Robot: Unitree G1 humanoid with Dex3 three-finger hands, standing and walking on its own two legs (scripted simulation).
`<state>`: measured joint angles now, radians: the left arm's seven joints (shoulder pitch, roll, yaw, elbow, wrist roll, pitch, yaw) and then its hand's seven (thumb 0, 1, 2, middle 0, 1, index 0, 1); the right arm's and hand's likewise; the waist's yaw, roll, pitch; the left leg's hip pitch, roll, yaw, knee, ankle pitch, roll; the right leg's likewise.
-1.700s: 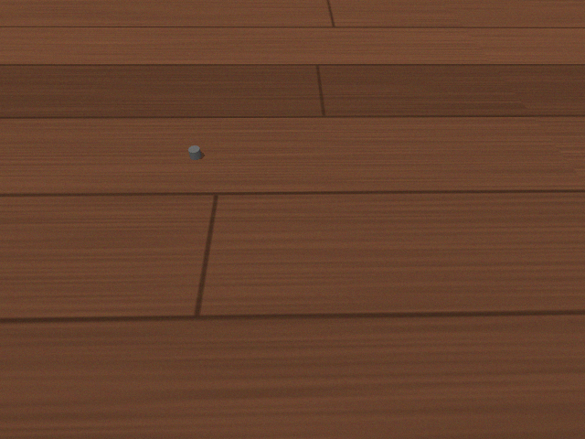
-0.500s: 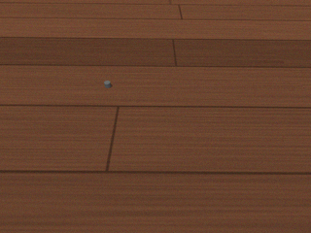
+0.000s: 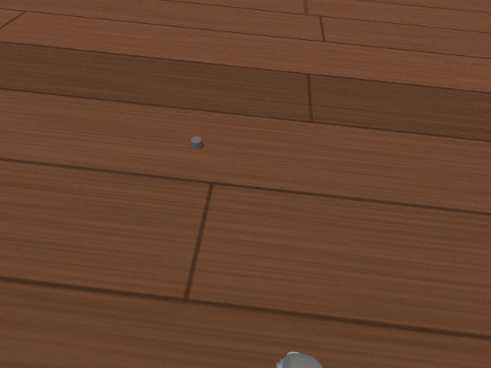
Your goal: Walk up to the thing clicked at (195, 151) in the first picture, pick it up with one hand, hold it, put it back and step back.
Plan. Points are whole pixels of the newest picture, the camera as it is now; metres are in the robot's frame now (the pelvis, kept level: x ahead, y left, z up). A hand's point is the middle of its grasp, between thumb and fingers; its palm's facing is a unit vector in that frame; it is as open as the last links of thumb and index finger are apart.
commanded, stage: walk up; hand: left
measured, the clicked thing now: (196, 142) +1.43 +0.22 -0.75
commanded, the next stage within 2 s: none
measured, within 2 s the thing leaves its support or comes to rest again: neither
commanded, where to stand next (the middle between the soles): +1.05 -0.03 m, yaw +2 degrees
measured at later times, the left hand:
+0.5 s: hand (128, 288) +0.30 +0.23 -0.13, palm faces +0.03 -0.93 -0.36, open 7.4 cm
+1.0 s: hand (145, 188) +0.57 +0.24 -0.14, palm faces -0.05 -0.93 -0.37, open 7.4 cm
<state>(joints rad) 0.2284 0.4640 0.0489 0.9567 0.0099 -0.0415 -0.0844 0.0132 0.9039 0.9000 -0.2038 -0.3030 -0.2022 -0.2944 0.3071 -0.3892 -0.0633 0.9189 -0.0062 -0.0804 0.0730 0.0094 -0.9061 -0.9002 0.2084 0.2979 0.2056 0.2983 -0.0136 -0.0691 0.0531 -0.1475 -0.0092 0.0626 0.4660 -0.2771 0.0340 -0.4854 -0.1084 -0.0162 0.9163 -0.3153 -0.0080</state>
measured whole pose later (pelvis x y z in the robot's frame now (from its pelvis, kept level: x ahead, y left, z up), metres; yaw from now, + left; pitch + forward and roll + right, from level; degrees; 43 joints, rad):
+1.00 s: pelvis +0.50 -0.04 -0.01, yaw +2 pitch -2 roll +2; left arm 0.27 0.44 0.05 0.89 0.01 -0.05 -0.09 0.01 0.90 0.90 -0.20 -0.30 -0.20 -0.29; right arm 0.32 -0.43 -0.05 0.84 -0.01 -0.08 0.06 0.01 -0.90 -0.90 0.21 0.30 0.21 0.30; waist -0.02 -0.02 0.06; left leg -0.13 0.06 0.11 0.55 -0.37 -0.01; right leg -0.46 -0.11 -0.03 0.66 -0.20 -0.01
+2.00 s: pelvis +0.87 -0.06 -0.01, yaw +3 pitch -3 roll +0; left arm 0.28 0.39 0.04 0.86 0.00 -0.09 -0.04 0.01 0.90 0.90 -0.21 -0.30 -0.21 -0.29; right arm 0.31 -0.44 -0.05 0.88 0.00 -0.03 0.05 0.01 -0.91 -0.90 0.21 0.30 0.20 0.30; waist 0.01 0.07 0.09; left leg -0.41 0.04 0.00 1.06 -0.41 0.03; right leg -0.31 -0.04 -0.07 0.59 -0.24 -0.02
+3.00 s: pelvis +1.00 -0.03 +0.00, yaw +3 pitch -2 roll +0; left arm 0.05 0.36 -0.01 1.09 -0.01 -0.02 -0.01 0.01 0.90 0.90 -0.21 -0.30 -0.21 -0.29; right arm 0.09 -0.36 0.01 1.12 0.00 -0.02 0.02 0.01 -0.91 -0.90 0.21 0.30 0.20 0.30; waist -0.01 0.00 0.06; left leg -0.21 0.03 0.03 0.47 -0.22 -0.01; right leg -0.18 -0.04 -0.04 0.46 -0.24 0.02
